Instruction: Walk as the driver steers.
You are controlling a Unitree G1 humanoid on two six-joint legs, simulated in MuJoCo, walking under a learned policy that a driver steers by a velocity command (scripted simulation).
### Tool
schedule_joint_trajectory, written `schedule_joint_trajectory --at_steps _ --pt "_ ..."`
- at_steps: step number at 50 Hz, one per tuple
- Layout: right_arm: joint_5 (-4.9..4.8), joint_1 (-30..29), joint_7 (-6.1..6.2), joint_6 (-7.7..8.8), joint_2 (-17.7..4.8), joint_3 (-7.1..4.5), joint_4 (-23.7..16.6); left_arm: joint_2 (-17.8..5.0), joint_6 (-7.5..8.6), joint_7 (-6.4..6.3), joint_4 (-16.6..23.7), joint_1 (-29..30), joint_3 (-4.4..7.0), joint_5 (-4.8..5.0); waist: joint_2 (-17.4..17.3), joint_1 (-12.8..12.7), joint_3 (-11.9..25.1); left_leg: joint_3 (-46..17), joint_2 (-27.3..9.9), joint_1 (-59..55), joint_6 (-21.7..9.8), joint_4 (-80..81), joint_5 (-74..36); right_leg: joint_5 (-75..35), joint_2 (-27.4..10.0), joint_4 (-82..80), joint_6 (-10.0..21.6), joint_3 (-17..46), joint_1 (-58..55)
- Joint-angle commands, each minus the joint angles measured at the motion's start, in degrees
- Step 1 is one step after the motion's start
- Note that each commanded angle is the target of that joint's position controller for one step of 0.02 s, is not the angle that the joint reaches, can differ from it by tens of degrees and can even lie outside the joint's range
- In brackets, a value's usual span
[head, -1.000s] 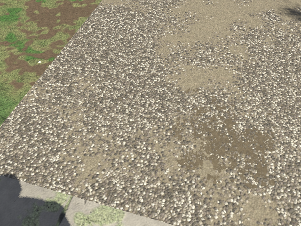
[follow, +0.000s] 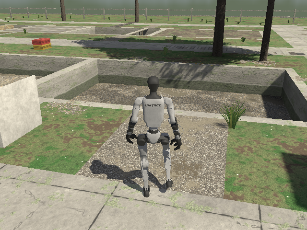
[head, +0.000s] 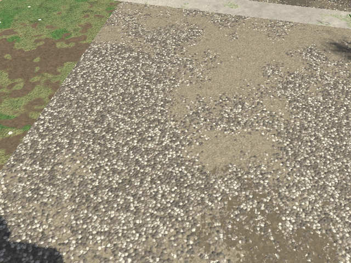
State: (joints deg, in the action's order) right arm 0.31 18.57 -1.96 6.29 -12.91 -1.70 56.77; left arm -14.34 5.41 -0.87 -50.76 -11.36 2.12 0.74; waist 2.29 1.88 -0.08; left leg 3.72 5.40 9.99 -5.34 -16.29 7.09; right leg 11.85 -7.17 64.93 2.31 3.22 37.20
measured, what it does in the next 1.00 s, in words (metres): walks ahead: right foot, then left foot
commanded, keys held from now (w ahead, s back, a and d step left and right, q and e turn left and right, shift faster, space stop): w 1.00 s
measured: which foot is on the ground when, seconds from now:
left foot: down 0.00-0.32, up 0.34-0.84, down 0.86-1.00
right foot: up 0.00-0.28, down 0.30-0.88, up 0.90-1.00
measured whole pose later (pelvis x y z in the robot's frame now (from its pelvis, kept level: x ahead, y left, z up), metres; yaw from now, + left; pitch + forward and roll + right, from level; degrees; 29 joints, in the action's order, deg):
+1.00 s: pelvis +0.55 -0.01 -0.01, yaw +1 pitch +2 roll +0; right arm -0.1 9.6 -1.9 5.7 -13.8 -3.1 51.5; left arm -14.6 5.6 -0.2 -55.3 -17.3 2.8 1.4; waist 1.7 -0.1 -1.5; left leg 3.8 1.9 20.1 -3.8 -26.8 8.5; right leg 20.5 -2.8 68.3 2.8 1.5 23.8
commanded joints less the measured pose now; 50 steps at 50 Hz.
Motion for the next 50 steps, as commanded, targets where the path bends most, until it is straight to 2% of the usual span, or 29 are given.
schedule_joint_trajectory --at_steps 1,5,8,10,12,13,14,15,16,17,18,19,20,22,24,28,32,37,40,41,42,43,44,45,46,47,48,49,50 --pt "-0.11 -2.29 1.14 0.94 -7.66 -1.25 -3.22 -2.41 -0.31 -0.37 2.41 -1.92 0.67 -0.69 -4.31 -2.67 -3.03 -12.40 -16.27 5.47 -9.88 11.64 -3.69 -8.79 -2.46 -8.35 -1.58 0.18 1.60" --pt "-1.00 2.20 1.94 0.21 -9.22 -1.52 -2.26 -1.65 0.29 0.27 4.73 7.15 0.34 -0.21 -4.51 0.60 -3.06 -9.45 -15.27 0.77 -7.25 10.64 -4.58 -17.39 0.10 -24.41 -2.06 -1.98 -0.14" --pt "-1.43 5.35 1.95 -0.38 -9.67 -1.67 -0.98 -1.86 0.47 1.20 6.29 12.21 0.12 0.39 -5.10 2.59 -4.04 -9.53 -16.81 -4.08 -6.90 8.79 -3.15 -16.29 1.33 -30.16 -2.10 -2.72 -0.52" --pt "-1.48 6.44 2.04 -0.95 -9.72 -1.81 -0.32 -2.40 0.82 1.98 7.51 14.29 0.14 0.57 -5.43 2.80 -4.62 -10.30 -18.63 -8.12 -6.43 6.60 -3.12 -12.83 1.79 -32.97 -1.03 -2.51 -0.08" --pt "-1.53 5.97 2.19 -1.54 -10.42 -2.16 -0.19 -3.59 1.34 2.59 7.91 13.20 0.50 0.58 -6.15 1.38 -3.95 -11.10 -20.07 -10.68 -5.56 3.56 -5.61 -8.32 2.65 -35.36 0.60 -2.91 -3.01" --pt "-1.52 4.93 2.22 -1.85 -10.85 -2.28 -0.39 -4.57 1.58 2.70 7.36 10.36 1.00 0.54 -6.77 -0.55 -2.51 -10.70 -19.88 -10.85 -4.87 0.38 -11.43 -6.68 3.90 -36.51 1.52 -4.03 -7.60" --pt "-1.33 3.74 2.22 -2.15 -10.42 -2.06 -0.75 -6.39 1.72 2.57 5.44 3.80 2.11 0.40 -6.48 -4.11 1.17 -8.62 -17.53 -9.97 -3.62 -7.33 -20.91 -6.09 5.83 -37.82 2.86 -5.56 -16.45" --pt "-0.60 3.11 2.19 -2.19 -8.36 -1.22 -1.70 -10.11 1.86 2.14 2.34 -7.52 3.72 0.19 -4.20 -8.52 8.73 -5.50 -14.01 -3.18 -1.72 -21.58 -21.82 -7.51 2.77 -36.54 5.56 -2.02 -32.29" --pt "-0.30 8.09 1.81 -1.15 -2.57 0.60 -2.83 -16.45 1.47 1.94 0.75 -16.24 5.32 -0.82 8.19 -8.58 17.76 -0.43 -5.43 20.20 2.80 -45.16 -3.68 -2.20 -11.80 -38.22 13.68 20.81 -56.24" --pt "-0.98 8.82 1.55 0.38 -2.49 0.85 -2.22 -13.55 1.24 2.19 0.19 -17.94 4.44 -0.61 13.30 -8.55 21.84 -7.88 -2.20 30.55 2.87 -56.05 24.08 3.20 -16.38 -47.12 16.52 38.74 -60.63" --pt "-2.50 4.33 1.29 1.29 -8.47 -0.73 -3.38 -9.70 1.39 2.26 0.89 -13.39 3.14 -0.37 8.91 -7.72 14.41 -10.69 -5.98 35.57 1.50 -60.75 21.44 4.73 -14.72 -47.96 13.68 32.65 -54.28" --pt "-2.84 0.21 1.39 1.49 -9.35 -0.95 -4.69 -7.51 1.27 2.27 2.36 -7.62 2.34 -0.28 5.17 -5.98 8.93 -8.85 -9.26 35.19 0.85 -59.51 15.96 0.88 -12.65 -48.89 11.79 23.94 -45.82" --pt "-2.04 -1.99 1.73 1.19 -8.63 -1.13 -5.00 -5.74 1.23 2.62 2.99 -3.40 1.74 -0.55 1.25 -4.29 4.94 -7.87 -11.36 32.82 1.08 -55.92 11.46 -3.50 -10.00 -51.23 10.88 17.93 -37.82" --pt "-1.27 -0.47 2.08 -0.49 -6.48 -1.45 -4.59 -3.68 1.50 3.08 2.63 -1.08 1.18 -1.03 2.64 -1.24 2.39 -7.84 -13.65 26.44 1.64 -50.53 6.81 -7.81 -6.24 -54.88 9.63 10.92 -29.56" --pt "-1.16 0.31 2.25 -1.56 -4.97 -1.45 -4.36 -4.70 1.78 2.93 1.12 -3.14 1.48 -1.02 2.11 -0.30 1.17 -6.96 -13.64 26.10 2.51 -48.30 4.31 -13.61 -5.12 -56.48 10.44 7.01 -27.49" --pt "-0.52 -8.03 2.32 -1.73 -4.93 -1.80 -7.38 -6.33 1.28 1.61 -0.96 -7.45 1.88 -0.96 0.72 -1.78 -1.14 -6.68 -13.81 32.71 4.13 -36.75 -5.12 -18.99 -5.01 -57.73 10.40 3.66 -30.39" --pt "-0.85 -16.20 1.65 -1.27 -3.73 -1.35 -9.59 -7.19 0.81 0.81 -2.31 -10.56 1.91 -0.41 1.06 -4.20 -2.88 -4.75 -11.91 30.46 4.15 -23.54 -13.41 -15.42 -3.77 -58.93 8.89 0.63 -31.67" --pt "-1.46 -23.51 0.23 -0.65 -3.94 -0.96 -12.43 -7.67 -0.23 0.39 -4.99 -14.75 2.30 0.10 1.13 -6.05 -5.59 -4.44 -10.65 32.04 2.86 -15.97 -10.58 -14.90 -6.91 -56.38 8.62 0.82 -40.02" --pt "-1.55 -22.60 -0.64 -0.03 -5.25 -1.33 -13.00 -8.59 -0.99 0.02 -5.34 -13.73 2.84 0.29 1.96 -4.17 -4.35 -3.42 -9.24 27.46 0.87 -13.48 -4.62 -22.01 -8.42 -52.07 7.46 0.84 -43.25" --pt "-1.51 -19.55 -0.64 0.12 -6.44 -1.91 -12.33 -9.18 -1.21 -0.01 -5.09 -12.56 3.01 0.24 2.89 -2.29 -2.26 -2.00 -7.55 21.75 0.01 -13.08 -3.00 -30.49 -7.99 -48.66 6.84 0.26 -43.10" --pt "-1.39 -12.92 -0.43 0.16 -8.16 -2.99 -10.36 -9.05 -1.54 0.00 -4.81 -11.24 2.92 0.13 3.02 1.39 1.69 -0.15 -5.37 12.18 -1.23 -12.24 -3.01 -39.53 -5.96 -41.04 5.74 -1.51 -41.69" --pt "-1.27 -2.35 0.02 0.09 -11.27 -4.49 -7.17 -7.63 -1.68 0.03 -4.12 -10.69 2.30 -0.31 1.58 5.67 8.33 -2.02 -6.78 -3.47 -3.29 -13.50 -4.61 -38.33 -2.70 -28.33 3.91 -3.72 -34.77" --pt "0.03 6.80 0.54 -0.13 -16.86 -5.85 -5.57 -2.91 -0.99 0.46 -2.95 -15.56 0.80 -0.98 -9.14 5.45 17.91 -23.25 -21.56 -26.91 -10.52 -13.35 -1.50 -16.97 4.25 -5.58 0.39 -6.36 -13.85" --pt "-0.60 8.10 0.37 -0.46 -15.50 -5.25 -4.97 0.32 0.54 0.95 -3.87 -17.92 -0.34 -0.31 -18.63 4.43 24.11 -45.69 -28.97 -35.07 -15.81 -2.98 5.89 19.73 11.23 8.53 -1.07 -0.30 -0.41" --pt "-1.11 4.52 0.31 -0.34 -11.69 -4.01 -5.37 -5.68 1.75 1.22 -2.95 -13.26 1.21 1.24 -13.85 4.74 17.37 -41.48 -26.83 -29.66 -12.74 -1.20 9.73 18.93 7.39 13.89 0.32 4.34 5.47" --pt "-1.05 -0.58 0.49 -0.32 -9.41 -3.35 -6.64 -7.39 2.29 1.18 -1.16 -7.99 1.57 2.06 -10.40 3.45 10.37 -32.57 -24.97 -20.86 -10.36 -0.30 7.28 14.04 4.24 13.02 1.23 2.36 6.81" --pt "-0.59 -5.08 0.28 -0.18 -7.84 -2.78 -7.29 -6.98 2.16 0.75 -0.66 -5.40 1.74 1.45 -5.43 1.35 5.63 -26.08 -22.70 -11.36 -9.08 1.80 2.34 8.82 1.46 9.11 1.17 0.99 4.31" --pt "-0.08 -7.38 0.10 0.13 -6.06 -2.26 -7.51 -6.57 1.46 0.31 -0.72 -5.30 2.27 0.59 -5.42 -0.70 3.60 -21.71 -20.49 -5.29 -7.99 3.58 -0.90 5.87 -0.47 5.32 1.17 1.15 0.76" --pt "0.25 -7.97 -0.12 0.22 -5.30 -2.02 -7.14 -5.15 0.56 0.22 -1.06 -6.80 2.26 0.36 -6.48 -2.19 2.80 -19.10 -19.11 -1.49 -7.66 5.40 -1.91 4.19 -1.29 3.44 1.08 1.27 -2.54"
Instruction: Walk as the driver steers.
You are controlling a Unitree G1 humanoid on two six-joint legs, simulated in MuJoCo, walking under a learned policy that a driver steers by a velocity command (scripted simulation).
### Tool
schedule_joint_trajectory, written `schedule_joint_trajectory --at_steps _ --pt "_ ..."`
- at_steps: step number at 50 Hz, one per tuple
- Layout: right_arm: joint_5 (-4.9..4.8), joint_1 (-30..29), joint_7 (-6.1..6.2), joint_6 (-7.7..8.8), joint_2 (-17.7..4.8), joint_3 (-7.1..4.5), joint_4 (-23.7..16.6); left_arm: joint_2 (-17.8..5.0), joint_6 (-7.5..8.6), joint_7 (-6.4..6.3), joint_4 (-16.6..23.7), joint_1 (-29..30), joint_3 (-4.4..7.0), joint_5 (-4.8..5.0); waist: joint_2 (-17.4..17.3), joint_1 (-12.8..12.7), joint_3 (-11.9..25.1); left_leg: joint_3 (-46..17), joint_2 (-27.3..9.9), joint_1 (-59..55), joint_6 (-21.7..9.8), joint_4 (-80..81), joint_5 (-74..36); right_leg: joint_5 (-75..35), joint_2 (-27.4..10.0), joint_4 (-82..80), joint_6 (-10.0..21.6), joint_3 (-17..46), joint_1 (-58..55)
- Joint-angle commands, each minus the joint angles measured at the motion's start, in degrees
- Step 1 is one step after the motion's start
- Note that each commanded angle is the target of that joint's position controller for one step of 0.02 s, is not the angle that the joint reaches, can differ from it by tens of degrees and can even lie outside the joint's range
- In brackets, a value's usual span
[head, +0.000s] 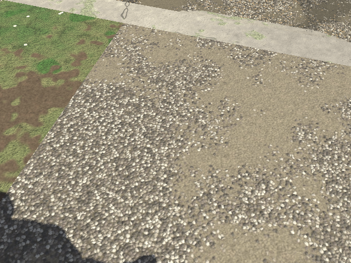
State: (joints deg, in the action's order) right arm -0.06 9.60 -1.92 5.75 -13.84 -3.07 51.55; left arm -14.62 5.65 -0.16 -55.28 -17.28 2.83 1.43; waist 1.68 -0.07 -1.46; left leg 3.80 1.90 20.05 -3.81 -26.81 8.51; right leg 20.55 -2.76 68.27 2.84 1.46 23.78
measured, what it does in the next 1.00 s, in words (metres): walks ahead: right foot, then left foot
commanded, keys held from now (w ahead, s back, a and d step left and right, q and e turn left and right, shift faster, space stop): w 0.22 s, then no key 0.78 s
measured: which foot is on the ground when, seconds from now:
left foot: down 0.00-0.42, up 0.44-0.72, down 0.74-1.00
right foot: up 0.00-0.38, down 0.40-1.00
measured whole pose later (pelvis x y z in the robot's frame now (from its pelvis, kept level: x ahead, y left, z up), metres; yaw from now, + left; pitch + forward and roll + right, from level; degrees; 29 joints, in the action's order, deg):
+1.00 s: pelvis +0.32 -0.03 +0.00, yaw +0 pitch +0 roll -1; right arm 0.2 13.7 2.1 1.4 -10.9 -2.4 61.2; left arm -12.1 0.6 -1.4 -59.1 -10.1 2.1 -0.4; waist 0.6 0.0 -1.3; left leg 0.4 -1.7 12.9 0.8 -29.3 16.1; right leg 10.9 -0.1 26.9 0.8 -2.8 15.7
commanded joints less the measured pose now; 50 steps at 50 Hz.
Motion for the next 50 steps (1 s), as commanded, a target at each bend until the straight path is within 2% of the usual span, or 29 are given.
schedule_joint_trajectory --at_steps 1,2,5,7,11,13,15,17,18,19,20,21,22,23,24,25,26,28,29,31,33,36,37,38,39,40,41,44,50 --pt "0.55 1.59 -0.21 0.89 -4.47 -0.71 -1.34 -3.44 -0.40 -0.58 3.12 -2.03 1.45 -0.39 -6.13 -0.88 3.72 -17.36 -14.90 -9.58 -9.55 17.35 -4.40 -5.28 -5.93 -1.43 0.32 2.68 9.46" --pt "0.42 2.60 -0.05 1.03 -5.20 -0.88 -0.67 -2.76 -0.91 -0.68 3.15 -2.12 1.44 -0.45 -5.93 -1.26 2.86 -15.65 -14.62 -8.31 -10.02 18.44 -6.12 -6.27 -6.14 -2.96 -0.09 2.24 9.65" --pt "0.37 5.60 1.05 0.97 -7.46 -1.39 0.70 -3.51 -1.36 -0.93 5.36 3.91 1.85 -1.07 -4.36 -0.46 0.37 -12.95 -14.61 -9.64 -10.35 20.25 -9.98 -13.72 -6.65 -10.99 -1.74 1.97 15.69" --pt "0.18 7.43 1.68 0.54 -7.55 -1.31 1.38 -3.02 -1.16 -0.68 6.52 7.74 1.82 -1.23 -4.34 0.48 -0.13 -10.99 -13.83 -11.47 -9.32 20.44 -11.07 -19.74 -6.30 -17.54 -2.26 1.55 17.49" --pt "-0.42 11.03 2.17 0.13 -8.16 -1.27 2.77 -1.75 -0.69 0.16 8.55 15.53 1.16 -0.81 -4.72 3.04 -1.68 -7.73 -12.49 -13.65 -7.59 20.72 -9.79 -27.28 -3.98 -29.85 -2.25 -0.71 15.33" --pt "-0.31 12.18 2.34 -0.46 -7.96 -1.12 3.70 -1.34 -0.42 0.71 9.44 18.53 0.77 -0.96 -4.50 3.85 -2.97 -6.10 -12.30 -15.17 -7.00 18.21 -16.68 -27.39 -2.42 -34.42 -2.15 -1.85 13.57" --pt "-0.20 13.49 2.55 -1.36 -8.04 -1.11 4.70 -1.31 0.02 1.48 10.24 20.09 0.57 -1.07 -5.33 4.22 -2.26 -5.59 -13.12 -18.11 -6.34 13.92 -24.10 -26.06 -0.93 -37.01 -1.51 -2.41 11.50" --pt "-0.32 12.56 2.83 -1.98 -8.48 -1.27 5.09 -2.86 0.37 2.01 10.10 18.22 0.94 -1.17 -6.91 2.50 -0.25 -6.41 -14.16 -20.82 -4.96 9.35 -29.59 -23.21 0.19 -39.07 0.09 -1.87 7.89" --pt "-0.50 11.12 2.98 -2.15 -9.04 -1.45 4.91 -4.37 0.55 2.00 9.15 14.85 1.49 -1.43 -7.46 0.45 1.75 -6.63 -13.82 -21.70 -3.93 5.78 -33.46 -22.65 1.39 -40.65 1.09 -2.24 3.55" --pt "-0.69 9.54 3.08 -2.31 -8.89 -1.39 4.58 -6.01 0.79 1.80 6.90 8.52 2.31 -1.88 -6.85 -2.81 4.99 -5.64 -11.55 -21.34 -2.42 -0.76 -36.63 -26.67 2.87 -43.78 2.37 -3.35 -4.50" --pt "-0.08 10.62 3.05 -2.11 -7.76 -0.93 3.99 -9.79 1.02 1.41 5.15 2.43 3.31 -2.65 -3.17 -4.31 10.62 -3.55 -7.82 -16.01 0.04 -11.06 -29.00 -47.05 -1.62 -41.98 4.39 -0.22 -17.07" --pt "1.17 17.32 2.53 -1.44 -2.38 0.79 4.33 -12.89 0.50 0.95 4.48 -2.41 3.51 -3.98 8.02 -2.48 19.82 -2.08 -1.60 2.60 3.58 -31.06 1.96 -69.24 -16.26 -36.44 12.86 14.66 -39.70" --pt "0.00 22.31 2.01 -1.10 -0.91 1.46 6.71 -9.24 -0.31 1.14 3.78 -4.14 2.35 -2.66 13.05 -2.44 28.62 -7.81 1.74 8.59 5.15 -42.62 31.95 -69.40 -22.99 -39.34 19.03 25.78 -45.02" --pt "-1.33 19.33 1.89 -1.39 -6.38 -0.08 6.68 -7.72 -0.91 1.50 4.45 -1.53 1.88 -1.61 7.22 -2.96 25.29 -11.13 -1.13 10.12 4.98 -46.54 30.97 -55.51 -20.03 -42.37 16.94 22.76 -37.56" --pt "-2.00 13.26 2.32 -2.08 -7.07 -0.39 4.90 -6.58 -1.27 1.29 5.65 4.53 1.43 -1.38 4.19 -1.95 16.95 -8.65 -3.46 13.09 5.02 -45.65 27.61 -44.54 -17.24 -45.28 14.15 17.71 -28.91" --pt "-1.41 9.91 2.98 -3.10 -6.20 -0.54 4.40 -4.77 -1.36 1.19 6.25 9.28 0.63 -1.78 1.13 -0.53 10.87 -7.52 -5.57 12.23 5.46 -41.91 24.16 -37.29 -14.51 -48.52 12.39 13.60 -19.26" --pt "-0.66 9.82 3.69 -4.28 -5.47 -0.77 4.37 -3.55 -1.37 1.00 6.56 12.47 0.23 -2.27 1.82 1.47 8.54 -7.87 -7.44 7.72 5.60 -37.06 20.92 -31.40 -12.80 -51.03 10.83 10.93 -11.48" --pt "-0.03 11.86 4.41 -5.69 -2.70 -0.39 5.12 -4.09 -1.71 0.95 6.04 14.58 0.45 -3.46 4.83 3.38 6.90 -5.66 -6.66 -0.53 5.85 -28.98 17.08 -27.07 -9.55 -54.00 9.98 6.30 -2.46" --pt "0.09 12.25 4.73 -5.91 -2.01 -0.27 5.38 -4.02 -1.72 0.77 5.65 14.42 0.42 -3.70 5.46 3.58 7.21 -5.16 -6.34 -2.50 5.89 -25.16 16.31 -27.08 -8.96 -54.27 10.29 5.01 -1.48" --pt "0.27 11.08 4.98 -6.23 -2.15 -0.18 5.39 -4.29 -1.84 0.30 4.85 13.47 0.46 -3.29 5.50 2.86 8.65 -4.89 -6.17 -4.91 5.61 -18.48 12.20 -21.98 -9.02 -54.73 10.52 4.86 -2.38" --pt "0.37 9.73 4.80 -6.60 -3.00 -0.43 5.45 -4.75 -2.47 -0.21 4.28 13.52 0.42 -2.57 5.26 2.72 8.45 -4.28 -5.80 -7.87 5.17 -12.92 6.77 -9.58 -8.91 -55.69 9.50 5.52 -1.62" --pt "1.60 8.31 4.38 -6.68 -3.17 -0.52 5.65 -3.03 -3.41 -0.58 2.76 12.43 -0.32 -1.65 3.57 3.27 3.95 -3.67 -5.33 -12.27 3.14 -2.45 1.53 9.08 -5.83 -55.65 4.17 5.21 2.05" --pt "1.83 7.80 4.45 -6.53 -4.31 -0.51 5.15 -2.67 -3.62 -0.61 2.13 11.02 -0.46 -1.72 1.61 2.43 1.46 -6.50 -7.84 -11.00 1.83 1.95 2.26 10.74 -4.14 -53.81 1.76 4.58 2.06" --pt "0.96 6.22 4.71 -6.43 -8.28 -1.35 5.29 -3.09 -3.85 -0.77 1.78 7.99 -0.04 -1.76 -4.52 -0.95 -0.96 -7.20 -8.44 -5.98 0.39 2.83 9.78 7.82 -0.52 -52.28 0.01 1.40 0.46" --pt "0.48 5.56 4.53 -6.01 -6.67 -1.26 5.94 -3.11 -4.13 -1.20 1.47 8.39 -0.07 -2.03 -7.50 -0.50 -2.00 -7.46 -7.57 0.82 0.38 5.64 17.80 2.80 1.16 -49.52 -1.03 -1.13 -5.48" --pt "0.71 4.82 4.44 -5.44 -4.64 -0.77 6.20 -3.12 -4.30 -1.46 1.28 8.45 0.01 -1.99 -8.53 -0.79 -2.11 -7.64 -7.39 3.43 1.29 7.67 19.27 -1.03 1.23 -47.41 -1.04 -1.58 -9.23" --pt "0.88 3.77 4.35 -4.94 -4.09 -0.64 6.37 -2.62 -4.49 -1.67 0.88 8.00 -0.03 -1.99 -9.20 -1.28 -1.73 -7.56 -7.25 3.95 2.23 8.29 17.54 -3.75 1.13 -46.22 -0.75 -1.88 -11.28" --pt "0.45 4.16 4.18 -3.78 -3.43 -0.49 7.02 -2.40 -4.62 -1.62 -0.46 7.19 0.04 -2.24 -6.51 -0.85 0.11 -6.76 -6.70 -0.25 3.01 6.36 9.61 -8.79 0.87 -45.22 -0.15 -1.96 -11.75" --pt "0.15 5.98 4.23 -3.88 -3.54 -0.33 8.38 -2.35 -4.61 -1.36 -2.08 7.62 0.14 -1.64 -2.99 0.35 2.57 -5.43 -5.88 -5.67 2.38 3.12 -1.46 -16.63 0.55 -43.84 -0.37 -2.10 -12.64"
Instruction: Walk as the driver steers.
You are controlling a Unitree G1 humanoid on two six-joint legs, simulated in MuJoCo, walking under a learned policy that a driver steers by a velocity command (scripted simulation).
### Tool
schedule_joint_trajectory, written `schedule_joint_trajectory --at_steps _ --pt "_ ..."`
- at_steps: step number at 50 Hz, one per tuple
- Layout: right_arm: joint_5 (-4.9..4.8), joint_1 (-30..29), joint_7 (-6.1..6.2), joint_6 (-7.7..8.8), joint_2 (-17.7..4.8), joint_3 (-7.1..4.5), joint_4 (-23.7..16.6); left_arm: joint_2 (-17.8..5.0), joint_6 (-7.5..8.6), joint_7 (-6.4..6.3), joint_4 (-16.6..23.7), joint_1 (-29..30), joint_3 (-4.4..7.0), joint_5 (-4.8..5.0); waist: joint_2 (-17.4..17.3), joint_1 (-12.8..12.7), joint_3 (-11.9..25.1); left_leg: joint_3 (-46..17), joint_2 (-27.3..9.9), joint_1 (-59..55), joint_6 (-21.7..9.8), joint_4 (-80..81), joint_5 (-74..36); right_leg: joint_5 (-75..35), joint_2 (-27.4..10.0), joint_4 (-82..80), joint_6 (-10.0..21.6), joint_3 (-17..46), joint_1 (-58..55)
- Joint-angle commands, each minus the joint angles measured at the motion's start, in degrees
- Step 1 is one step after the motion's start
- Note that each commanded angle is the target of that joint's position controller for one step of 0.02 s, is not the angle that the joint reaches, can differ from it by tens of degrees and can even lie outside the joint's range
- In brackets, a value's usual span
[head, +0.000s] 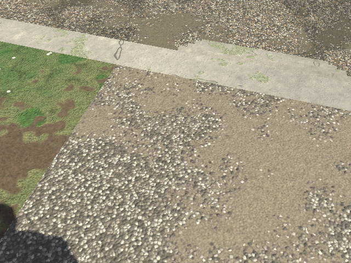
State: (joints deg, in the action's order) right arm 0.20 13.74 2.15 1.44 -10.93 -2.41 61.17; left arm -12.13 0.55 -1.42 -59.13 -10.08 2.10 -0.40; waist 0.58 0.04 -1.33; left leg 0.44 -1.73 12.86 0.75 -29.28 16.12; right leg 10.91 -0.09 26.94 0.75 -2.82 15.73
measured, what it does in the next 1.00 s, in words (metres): steps on the spot, turning right: left foot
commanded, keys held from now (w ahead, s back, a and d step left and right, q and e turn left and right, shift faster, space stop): no key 0.06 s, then e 0.64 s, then w+e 0.30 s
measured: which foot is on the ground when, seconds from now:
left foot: down 0.00-0.40, up 0.42-0.96, down 0.98-1.00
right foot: down 0.00-0.96, up 0.98-1.00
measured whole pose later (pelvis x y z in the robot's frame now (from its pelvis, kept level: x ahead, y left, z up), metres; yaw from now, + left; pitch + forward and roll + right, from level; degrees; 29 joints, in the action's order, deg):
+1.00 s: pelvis +0.07 -0.03 +0.00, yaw -28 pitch +3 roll +1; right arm -0.6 7.4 1.1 5.9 -16.5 -5.1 49.1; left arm -16.6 -0.2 -1.7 -45.1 -13.8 4.6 1.4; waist 1.6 -0.9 1.7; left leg -2.9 1.6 14.8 -0.5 -25.0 12.6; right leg 22.1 8.2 35.2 4.0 12.9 18.4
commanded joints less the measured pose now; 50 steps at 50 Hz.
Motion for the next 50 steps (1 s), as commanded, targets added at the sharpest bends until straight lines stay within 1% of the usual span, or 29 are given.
schedule_joint_trajectory --at_steps 1,4,6,9,11,12,13,14,15,16,18,19,20,21,22,23,24,25,26,28,31,35,38,43,45,47,48,49,50 --pt "-0.13 1.90 0.16 0.33 -6.40 -0.95 -1.11 -4.84 0.39 -0.14 1.45 0.25 0.89 0.24 -1.54 0.26 2.53 -1.93 -2.15 1.19 -2.21 5.38 -9.96 -7.79 -2.14 -2.30 1.67 2.16 -4.83" --pt "-0.20 1.61 0.32 0.00 -7.00 -1.12 -1.09 -5.42 0.07 -0.29 0.97 0.27 1.02 0.51 -0.83 0.38 2.19 -1.06 -1.69 -0.23 -2.16 4.61 -11.41 -9.74 -2.04 -1.41 1.76 2.40 -3.96" --pt "-0.35 1.22 1.13 -0.41 -8.95 -1.94 -2.01 -7.28 -0.21 -0.50 2.73 2.75 1.57 0.99 -0.64 0.97 1.96 -0.32 -1.67 -1.56 -2.56 2.91 -11.54 -11.61 -1.68 0.65 2.53 2.91 -0.72" --pt "-0.38 3.64 2.37 -1.24 -9.74 -2.95 -2.37 -7.25 -0.84 -0.69 4.89 4.18 2.06 1.28 -2.19 1.78 2.12 -1.33 -4.03 -2.91 -4.33 2.25 -11.67 -11.91 -0.71 5.12 3.17 3.47 4.36" --pt "-0.22 4.77 3.04 -1.52 -11.05 -3.72 -2.93 -6.40 -1.34 -0.65 6.28 4.46 2.18 1.00 -5.65 2.07 1.92 -5.82 -9.52 -4.18 -7.30 4.23 -14.34 -8.44 0.54 10.74 2.33 2.54 8.89" --pt "-0.15 3.84 3.35 -1.47 -11.57 -3.99 -3.65 -6.03 -1.62 -0.51 6.73 3.90 2.27 0.75 -8.24 1.70 2.03 -8.69 -13.47 -4.37 -9.44 5.23 -17.01 -1.87 0.90 14.73 1.84 1.58 10.54" --pt "-0.16 1.38 3.62 -1.27 -11.72 -4.05 -4.90 -5.62 -1.92 -0.29 7.05 2.88 2.37 0.50 -11.17 1.04 2.24 -11.59 -17.78 -3.70 -11.89 5.99 -20.38 10.40 0.76 19.92 1.60 1.02 11.63" --pt "-0.04 -0.90 3.79 -0.88 -11.77 -4.03 -6.26 -5.81 -2.23 -0.03 7.65 2.97 2.58 0.65 -11.99 1.04 1.68 -13.49 -21.20 -3.43 -14.01 6.74 -23.92 19.68 -0.29 25.52 1.44 1.51 13.77" --pt "-0.14 -2.70 3.84 -0.44 -12.50 -4.25 -7.27 -5.84 -2.47 0.29 8.73 4.00 2.63 0.91 -10.53 0.86 0.70 -13.47 -22.33 -3.39 -14.14 6.97 -25.59 22.90 -2.36 27.11 1.32 3.07 15.52" --pt "-0.64 -5.20 3.86 -0.15 -13.66 -4.63 -8.10 -5.89 -2.61 0.57 9.39 4.07 2.70 1.19 -9.10 -0.13 0.56 -11.42 -21.43 -2.85 -12.30 6.22 -25.61 21.13 -3.81 24.44 1.28 3.74 14.46" --pt "-1.70 -8.78 3.58 -0.48 -14.79 -5.12 -8.81 -6.07 -2.59 1.13 8.68 1.54 3.14 1.40 -8.05 -2.06 2.45 -3.91 -17.06 0.19 -7.84 2.40 -25.23 9.60 -1.45 14.28 1.26 -0.92 5.19" --pt "-1.77 -8.19 3.24 -0.95 -14.25 -5.12 -8.41 -6.48 -2.62 1.40 7.77 -0.65 3.72 1.35 -7.03 -2.70 3.66 -0.33 -14.73 2.28 -5.86 -1.55 -22.29 3.21 1.30 9.02 1.69 -3.45 -0.71" --pt "-1.44 -4.65 2.66 -1.38 -12.44 -4.90 -7.17 -8.15 -2.51 1.55 7.79 -1.92 4.70 1.22 -1.88 -2.57 4.03 4.41 -11.08 6.17 -2.74 -10.51 -15.22 -3.21 1.63 2.39 3.34 0.12 -6.70" --pt "0.73 -4.15 2.27 -1.64 -8.52 -3.68 -8.93 -16.30 -2.19 0.73 9.53 -2.98 6.70 0.96 15.96 -1.45 3.57 9.44 -3.11 21.08 3.59 -30.08 9.82 -23.73 -12.57 -4.69 10.13 23.87 -13.96" --pt "0.60 -8.67 2.12 -1.32 -7.01 -3.07 -12.06 -16.57 -0.73 1.56 10.34 -5.67 5.41 -1.23 16.70 -3.49 9.75 -1.50 2.84 25.31 3.66 -41.95 25.86 -30.56 -21.73 -8.31 20.50 39.54 -13.47" --pt "-0.41 -9.21 2.05 -1.23 -8.82 -3.49 -12.40 -14.76 0.78 2.02 10.99 -4.47 4.83 -1.34 8.45 -2.68 8.83 -5.25 1.42 26.76 2.57 -46.49 23.44 -25.49 -20.93 -8.64 20.91 36.78 -12.78" --pt "-0.84 -9.31 2.04 -1.08 -9.98 -3.75 -12.22 -13.74 1.60 1.75 12.04 -0.98 4.59 -0.44 4.87 -1.23 6.43 -5.61 0.35 27.98 1.54 -46.31 18.04 -20.83 -17.83 -7.90 17.76 31.23 -11.09" --pt "-0.40 -8.91 2.49 -1.14 -10.95 -4.16 -11.26 -13.25 1.65 1.37 13.06 2.02 4.48 0.52 1.28 -0.21 5.32 -5.85 -0.98 27.96 1.19 -43.76 12.79 -16.27 -15.06 -7.54 14.32 27.39 -9.80" --pt "0.10 -8.87 2.88 -1.27 -12.24 -4.58 -11.19 -12.40 1.44 0.99 13.72 3.52 4.20 1.09 1.81 0.26 5.23 -6.28 -1.75 26.31 1.09 -40.64 9.59 -14.88 -13.40 -7.77 12.58 25.16 -8.25" --pt "0.01 -8.15 2.65 -1.13 -11.30 -4.62 -11.28 -11.56 0.96 0.37 13.92 1.91 3.91 0.84 3.23 0.35 6.33 -5.95 -0.43 23.28 1.36 -38.12 5.80 -15.31 -11.08 -8.56 12.08 23.28 -7.75" --pt "-0.23 -9.41 2.58 -0.78 -9.87 -4.31 -12.24 -12.20 0.80 -0.27 13.98 -0.56 4.17 1.07 3.87 -0.40 6.69 -6.40 0.87 24.35 2.24 -31.35 3.53 -14.81 -10.48 -8.93 12.24 23.67 -10.88" --pt "-0.31 -11.77 2.42 -0.61 -9.93 -4.22 -13.59 -13.12 0.10 -0.77 15.08 -0.18 4.55 1.21 5.71 -1.03 5.36 -7.27 1.69 23.37 3.66 -22.62 1.98 -4.69 -9.51 -10.19 11.80 26.27 -9.67" --pt "-0.45 -13.06 1.35 0.29 -10.36 -4.19 -14.56 -13.31 0.02 -0.90 15.60 0.09 4.68 1.52 7.69 -1.66 4.66 -6.80 2.00 20.42 3.58 -15.60 0.09 15.30 -8.29 -14.12 11.93 29.72 -6.59" --pt "-1.02 -14.15 -0.62 3.37 -10.44 -3.80 -15.92 -13.71 0.27 -0.80 16.22 -1.14 4.82 1.45 7.88 -2.57 3.78 -6.05 3.06 14.25 2.00 -6.47 2.25 20.53 -7.88 -14.18 12.61 33.35 -5.27" --pt "-1.59 -12.08 -1.18 4.47 -10.65 -3.79 -15.77 -13.44 0.16 -0.54 17.07 -0.46 4.63 1.50 8.02 -1.44 3.61 -5.16 3.68 8.14 0.74 -1.99 2.47 21.33 -6.86 -13.31 12.30 34.28 -2.36" --pt "-2.07 -6.64 -1.30 5.20 -10.74 -4.07 -14.26 -12.22 -0.17 -0.46 18.25 1.43 4.06 1.67 6.86 2.05 2.98 -3.71 3.22 -2.79 -0.82 7.53 -3.15 22.82 -3.80 -10.15 10.16 33.38 3.72" --pt "-1.91 -1.74 -1.02 5.27 -12.48 -4.72 -12.95 -10.44 -0.07 -0.38 19.01 2.05 3.49 1.68 4.56 4.08 3.92 -5.78 -0.82 -12.17 -2.29 9.63 -3.58 23.82 -1.30 -4.34 7.60 30.64 10.79" --pt "-0.89 5.15 -0.59 5.05 -15.13 -5.21 -11.88 -5.58 0.16 -0.15 19.16 0.58 2.27 1.70 -4.06 5.01 8.26 -16.68 -11.88 -21.64 -5.46 11.75 5.23 24.91 4.33 13.20 4.04 21.13 18.07" --pt "1.03 6.16 -0.93 4.87 -19.29 -5.65 -11.98 -5.90 1.03 0.08 21.75 0.77 2.33 2.54 -12.44 3.51 5.12 -35.37 -20.77 -21.95 -11.56 18.01 19.40 24.65 8.35 22.77 3.67 14.87 30.96"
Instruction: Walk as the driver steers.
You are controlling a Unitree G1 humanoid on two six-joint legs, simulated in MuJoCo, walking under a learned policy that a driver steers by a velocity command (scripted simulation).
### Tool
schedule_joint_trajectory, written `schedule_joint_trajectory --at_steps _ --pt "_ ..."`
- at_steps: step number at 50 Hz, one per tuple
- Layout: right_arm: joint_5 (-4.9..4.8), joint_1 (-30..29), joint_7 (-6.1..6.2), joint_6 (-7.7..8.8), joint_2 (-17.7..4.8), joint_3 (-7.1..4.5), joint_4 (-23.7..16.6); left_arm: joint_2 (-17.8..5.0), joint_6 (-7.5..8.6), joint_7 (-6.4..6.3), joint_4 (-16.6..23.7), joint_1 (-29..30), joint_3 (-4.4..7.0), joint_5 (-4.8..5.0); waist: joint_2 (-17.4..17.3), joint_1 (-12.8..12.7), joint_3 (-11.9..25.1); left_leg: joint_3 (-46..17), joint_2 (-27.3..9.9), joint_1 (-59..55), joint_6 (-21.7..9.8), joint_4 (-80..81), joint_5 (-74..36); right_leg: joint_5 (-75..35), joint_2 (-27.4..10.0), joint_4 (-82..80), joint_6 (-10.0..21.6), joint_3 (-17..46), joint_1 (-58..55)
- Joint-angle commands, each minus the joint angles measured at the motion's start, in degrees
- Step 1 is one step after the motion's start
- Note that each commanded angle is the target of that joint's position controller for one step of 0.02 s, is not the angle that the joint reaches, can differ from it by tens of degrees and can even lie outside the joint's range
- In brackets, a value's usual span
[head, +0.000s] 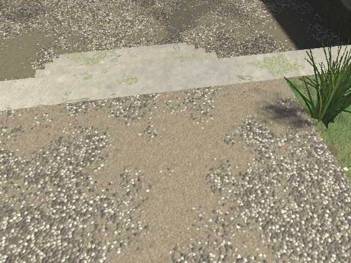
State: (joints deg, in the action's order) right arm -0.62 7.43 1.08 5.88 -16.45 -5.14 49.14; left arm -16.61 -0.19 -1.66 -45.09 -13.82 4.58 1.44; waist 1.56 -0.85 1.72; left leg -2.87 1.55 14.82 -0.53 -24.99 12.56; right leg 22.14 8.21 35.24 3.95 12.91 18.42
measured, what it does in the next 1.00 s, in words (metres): walks ahead: right foot, then left foot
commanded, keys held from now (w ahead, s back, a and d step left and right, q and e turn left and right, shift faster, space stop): w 0.12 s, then no key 0.88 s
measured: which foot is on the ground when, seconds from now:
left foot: down 0.00-0.38, up 0.40-0.66, down 0.68-1.00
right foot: up 0.00-0.34, down 0.36-1.00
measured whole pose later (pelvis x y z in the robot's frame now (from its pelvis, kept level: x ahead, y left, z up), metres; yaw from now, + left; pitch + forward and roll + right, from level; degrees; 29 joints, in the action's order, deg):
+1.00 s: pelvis +0.24 -0.04 +0.00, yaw -6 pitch -1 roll -1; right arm 0.3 12.2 1.5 1.5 -13.0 -0.9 51.7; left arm -13.2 0.1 -0.9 -55.3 -10.1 2.7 -0.1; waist -0.2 -0.1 -1.9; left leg 1.0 -1.4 11.9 0.1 -31.8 19.2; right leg 15.1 0.0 30.3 -0.2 -0.7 14.4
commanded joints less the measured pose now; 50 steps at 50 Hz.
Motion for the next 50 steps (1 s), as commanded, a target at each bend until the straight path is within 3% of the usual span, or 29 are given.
schedule_joint_trajectory --at_steps 1,2,3,7,10,12,15,17,18,19,20,21,22,23,24,25,27,30,32,33,34,35,36,37,39,42,45,50 --pt "1.85 8.72 -0.10 0.77 -12.16 -2.88 -0.87 -5.80 2.60 0.63 8.45 5.93 0.53 0.62 -13.89 2.77 -3.86 -34.87 -26.40 -19.04 -12.70 15.19 29.38 8.76 -6.25 21.51 -0.15 -1.89 33.85" --pt "0.81 6.37 0.07 0.83 -7.97 -1.82 -2.08 -7.74 2.84 0.92 7.15 4.84 1.00 0.15 -11.55 2.64 -5.71 -29.41 -22.89 -17.50 -11.29 15.76 27.60 3.73 -7.82 23.91 -1.03 -2.19 34.10" --pt "0.48 5.64 0.06 0.66 -6.15 -1.14 -2.49 -7.08 2.89 1.13 5.55 3.04 1.12 -0.27 -9.85 2.02 -5.44 -23.97 -19.61 -16.90 -9.27 15.77 22.77 0.04 -8.37 25.07 -1.86 -3.07 32.59" --pt "1.10 8.92 -0.32 0.84 -5.90 -0.45 -1.18 -3.53 3.99 1.93 6.01 5.92 0.31 -0.78 -7.44 3.13 -6.30 -10.11 -14.90 -12.12 -8.81 17.43 0.36 -11.57 -9.58 23.62 -3.64 -6.26 28.96" --pt "0.57 8.78 -0.27 0.03 -6.64 -0.17 -0.68 -0.79 4.19 2.25 8.01 9.56 -0.92 -1.55 -8.04 3.28 -5.52 -1.00 -11.82 -8.14 -8.29 14.84 -22.31 -17.03 -10.62 11.83 -5.15 -12.03 20.80" --pt "0.05 11.37 -0.28 -0.63 -8.12 -0.28 0.06 0.51 4.27 2.87 9.10 12.63 -1.58 -1.28 -9.04 4.87 -4.29 1.65 -11.15 -6.07 -7.64 12.98 -26.13 -19.95 -9.59 4.72 -5.21 -14.59 13.38" --pt "-0.57 12.95 -0.56 -1.34 -9.58 -0.34 0.66 -1.99 3.90 3.51 10.03 13.25 -0.80 -0.63 -10.40 4.23 -3.17 -0.01 -13.69 -9.06 -7.15 9.21 -29.26 -19.02 -8.18 -1.11 -3.33 -14.38 8.60" --pt "-1.15 11.32 -0.46 -1.54 -9.51 -0.23 0.37 -4.08 3.89 3.36 8.40 7.72 0.24 -1.07 -9.95 0.37 -0.52 0.01 -13.18 -10.99 -5.31 2.69 -35.01 -22.25 -6.56 -8.21 -0.66 -14.60 0.47" --pt "-1.00 12.45 -0.48 -1.41 -8.60 0.09 0.63 -6.25 3.89 2.86 6.78 2.71 1.12 -1.56 -8.09 -1.87 2.47 1.67 -10.92 -9.18 -3.63 -4.19 -36.87 -28.44 -6.49 -11.17 1.12 -14.48 -8.26" --pt "0.64 13.23 -0.48 -0.91 -6.45 1.03 -0.68 -10.36 3.72 2.07 5.78 -4.22 2.05 -2.51 -2.63 -3.89 9.88 3.91 -8.01 -0.35 -0.71 -16.00 -22.96 -51.39 -15.55 -6.26 4.32 -6.22 -23.57" --pt "1.81 22.03 -1.21 -0.69 -0.37 3.42 -0.31 -12.33 2.84 1.69 5.09 -6.36 1.85 -3.14 12.53 -0.81 20.63 4.15 -2.25 14.70 3.12 -35.86 21.49 -66.06 -32.57 -4.24 15.92 12.09 -40.57" --pt "0.18 21.95 -1.28 -1.05 -4.44 2.29 1.54 -8.09 2.26 2.24 4.49 -7.66 0.89 -2.21 10.07 -2.64 25.24 -2.78 -2.84 13.94 3.55 -42.25 28.42 -56.74 -32.05 -8.17 17.32 16.04 -36.05" --pt "-1.13 16.50 -1.12 -1.71 -7.18 1.50 0.01 -6.30 2.09 2.51 4.68 -3.33 0.25 -1.71 7.24 -2.41 16.48 -1.52 -4.76 17.68 3.58 -44.48 26.52 -49.99 -28.23 -10.22 14.57 9.21 -29.25" --pt "-0.88 12.87 -0.46 -2.44 -5.99 1.74 -0.69 -4.49 2.22 2.42 4.97 1.37 -0.38 -1.53 4.07 -1.26 10.97 -0.63 -6.26 18.67 3.59 -42.26 23.22 -43.99 -25.21 -11.94 12.05 5.30 -22.52" --pt "-0.03 11.64 0.27 -3.43 -5.52 1.62 -0.73 -3.22 2.35 2.45 5.18 5.00 -0.92 -1.71 2.54 0.20 7.15 -0.65 -7.45 16.56 3.99 -38.46 20.62 -39.60 -23.39 -14.09 10.55 2.26 -15.00" --pt "0.35 12.52 0.82 -4.50 -4.70 1.67 -0.71 -3.62 2.39 2.44 5.00 7.77 -0.75 -2.24 4.12 2.38 5.29 -0.44 -8.10 11.00 4.21 -33.94 17.85 -35.59 -21.52 -16.34 9.32 -0.61 -7.40" --pt "0.66 14.53 1.52 -5.52 -2.71 2.13 -0.01 -4.12 2.42 2.30 4.43 10.12 -0.36 -3.09 6.19 3.96 4.18 1.87 -6.37 3.91 4.55 -26.80 15.47 -31.71 -19.49 -18.51 9.53 -4.00 -0.17" --pt "1.00 13.67 1.62 -6.03 -2.66 2.32 0.03 -3.67 2.14 1.80 3.31 10.72 -0.49 -2.67 6.25 3.74 5.21 2.63 -5.66 -1.94 3.64 -16.68 6.60 -19.94 -19.26 -19.47 9.18 -4.28 1.63" --pt "1.58 13.32 1.19 -6.19 -2.51 2.30 0.32 -2.83 1.64 1.61 2.44 11.45 -0.88 -2.09 5.32 4.60 3.68 4.04 -4.45 -7.81 2.14 -8.88 -1.96 -4.78 -17.52 -19.28 6.45 -5.14 5.35" --pt "2.34 12.44 0.98 -6.26 -2.83 2.24 -0.04 -1.27 1.54 1.62 1.38 10.14 -1.41 -2.05 4.16 4.54 1.95 3.58 -4.56 -9.51 1.19 -5.95 -3.18 2.89 -15.73 -18.93 3.77 -5.65 7.26" --pt "2.83 10.90 0.98 -6.21 -4.49 2.12 -1.31 -0.19 1.46 1.67 0.19 8.20 -1.83 -2.30 1.63 3.65 -1.17 -0.12 -7.47 -8.66 -0.36 -1.65 -3.72 7.99 -13.60 -17.25 0.64 -6.36 8.74" --pt "2.15 8.05 1.34 -6.18 -8.51 1.39 -2.54 -0.78 1.42 1.63 -0.20 5.52 -1.52 -2.40 -4.81 0.35 -4.00 -2.69 -10.30 -2.05 -2.45 0.88 2.97 6.63 -10.00 -14.65 -1.97 -9.46 6.38" --pt "1.79 5.77 1.18 -5.87 -7.07 1.57 -2.17 -0.55 1.26 1.27 -0.55 5.61 -1.58 -2.33 -9.99 -0.42 -4.93 -3.36 -9.67 6.66 -3.37 4.20 15.14 -0.02 -8.40 -11.94 -3.25 -11.98 -1.34" --pt "2.01 4.32 1.01 -5.35 -4.61 2.22 -2.32 -1.48 1.18 0.95 -0.93 6.21 -1.36 -2.23 -10.72 -0.28 -6.25 -2.93 -8.53 9.40 -2.35 5.84 18.53 -4.24 -8.36 -9.95 -3.38 -12.18 -4.33" --pt "1.96 3.93 0.69 -4.22 -3.47 2.63 -1.93 -2.21 0.98 0.53 -2.19 5.53 -1.03 -2.23 -9.88 -0.20 -5.39 -1.42 -7.35 7.71 -0.29 4.50 11.83 -9.12 -9.15 -8.93 -2.36 -11.57 -5.73" --pt "1.14 6.63 0.59 -3.31 -4.10 2.50 -0.76 -2.07 1.25 0.77 -4.00 4.88 -0.96 -2.09 -4.91 1.00 -1.73 0.09 -6.45 1.32 -0.04 0.26 -0.05 -16.54 -9.92 -8.68 -1.78 -10.96 -5.94" --pt "1.02 6.86 0.70 -3.54 -3.97 2.55 -0.24 -1.84 1.38 0.86 -5.70 4.88 -0.96 -1.60 -3.04 1.41 0.36 0.91 -5.91 -1.39 -0.54 -1.59 -6.80 -21.56 -10.15 -7.79 -1.94 -11.07 -7.29" --pt "0.85 6.34 0.54 -4.08 -3.67 2.58 0.74 -2.13 0.62 0.42 -8.57 4.37 -0.86 -1.37 -1.41 1.20 0.61 1.55 -5.37 -2.22 -0.83 -2.09 -11.34 -25.28 -10.38 -7.02 -2.09 -11.14 -9.30"
Keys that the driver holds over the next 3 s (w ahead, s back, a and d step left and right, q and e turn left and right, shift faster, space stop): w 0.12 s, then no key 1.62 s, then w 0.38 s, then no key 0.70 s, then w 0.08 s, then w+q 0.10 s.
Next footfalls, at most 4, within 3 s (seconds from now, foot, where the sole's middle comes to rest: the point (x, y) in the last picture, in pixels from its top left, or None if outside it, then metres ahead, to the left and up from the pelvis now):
0.36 right None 0.27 -0.16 -0.77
0.68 left None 0.26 0.08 -0.77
2.42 left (183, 237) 0.61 0.00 -0.77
2.74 right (242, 262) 0.52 -0.22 -0.77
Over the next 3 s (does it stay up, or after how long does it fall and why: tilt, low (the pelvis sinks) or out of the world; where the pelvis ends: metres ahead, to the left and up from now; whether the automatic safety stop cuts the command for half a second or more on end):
stays up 0.54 -0.09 0.00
